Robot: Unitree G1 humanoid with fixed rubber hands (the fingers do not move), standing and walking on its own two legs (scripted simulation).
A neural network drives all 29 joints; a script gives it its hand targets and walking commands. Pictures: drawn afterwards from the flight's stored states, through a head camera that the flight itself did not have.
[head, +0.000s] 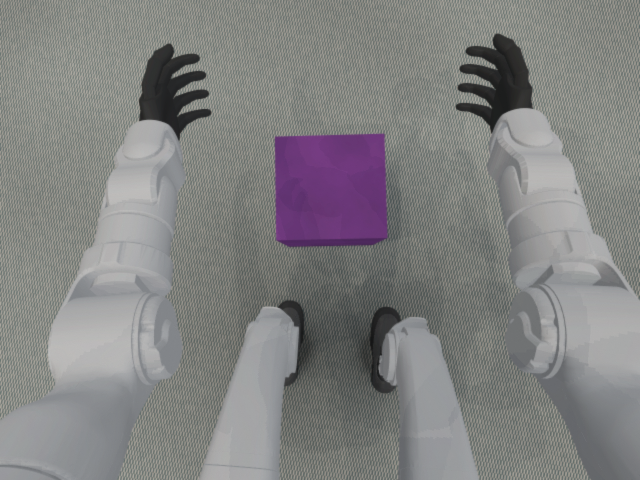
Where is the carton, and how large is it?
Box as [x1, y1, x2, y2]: [275, 134, 387, 246]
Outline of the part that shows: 383,134 275,137 276,239 289,246 373,244 387,237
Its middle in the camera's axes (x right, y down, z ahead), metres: +0.03 -0.10 +0.86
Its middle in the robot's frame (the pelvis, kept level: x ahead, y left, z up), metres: +0.48 +0.04 -0.51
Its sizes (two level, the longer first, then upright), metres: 0.210 0.200 0.250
